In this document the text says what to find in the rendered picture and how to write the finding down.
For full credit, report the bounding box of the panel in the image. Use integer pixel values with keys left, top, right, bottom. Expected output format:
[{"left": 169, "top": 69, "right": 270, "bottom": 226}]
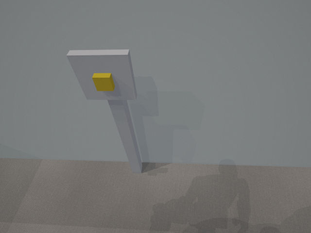
[{"left": 67, "top": 50, "right": 142, "bottom": 173}]

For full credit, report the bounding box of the button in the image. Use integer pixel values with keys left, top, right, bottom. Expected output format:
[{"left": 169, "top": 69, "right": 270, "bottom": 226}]
[{"left": 92, "top": 73, "right": 115, "bottom": 91}]

